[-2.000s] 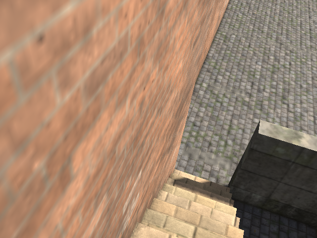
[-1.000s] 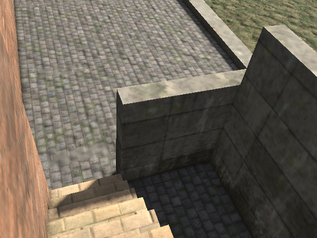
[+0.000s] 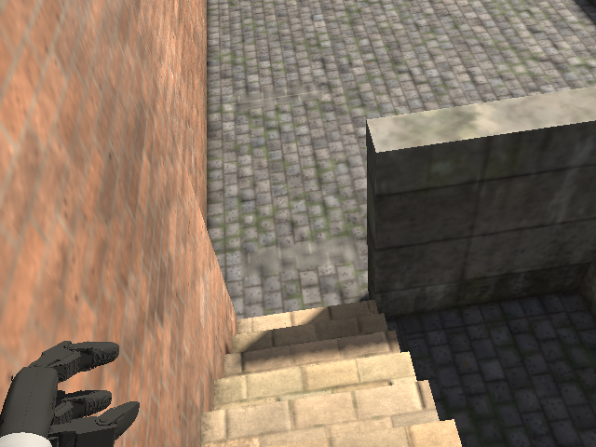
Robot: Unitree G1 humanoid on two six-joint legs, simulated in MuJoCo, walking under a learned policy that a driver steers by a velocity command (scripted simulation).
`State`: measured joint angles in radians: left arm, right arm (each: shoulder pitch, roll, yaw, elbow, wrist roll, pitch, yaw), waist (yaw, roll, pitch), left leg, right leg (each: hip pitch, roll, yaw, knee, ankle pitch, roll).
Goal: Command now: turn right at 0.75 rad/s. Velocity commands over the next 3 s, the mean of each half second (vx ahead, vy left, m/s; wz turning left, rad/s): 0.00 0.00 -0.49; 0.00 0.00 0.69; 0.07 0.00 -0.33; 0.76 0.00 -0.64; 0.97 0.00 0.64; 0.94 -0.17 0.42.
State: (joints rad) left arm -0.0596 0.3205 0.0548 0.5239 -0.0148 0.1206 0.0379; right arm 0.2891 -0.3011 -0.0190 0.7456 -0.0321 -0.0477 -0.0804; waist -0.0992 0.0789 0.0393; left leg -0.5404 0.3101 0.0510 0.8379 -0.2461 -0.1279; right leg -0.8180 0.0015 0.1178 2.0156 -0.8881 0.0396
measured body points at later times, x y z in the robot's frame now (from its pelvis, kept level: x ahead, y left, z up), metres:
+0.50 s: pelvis +0.14 -0.01 +0.15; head +0.14 -0.02 +0.60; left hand +0.30 +0.27 +0.06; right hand +0.36 -0.33 +0.13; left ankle +0.22 +0.08 -0.56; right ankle -0.02 -0.15 -0.46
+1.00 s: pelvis +0.40 +0.08 -0.22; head +0.46 +0.14 +0.22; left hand +0.63 +0.27 -0.34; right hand +0.35 -0.12 -0.34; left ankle +0.37 +0.11 -0.89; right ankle +0.58 +0.03 -0.90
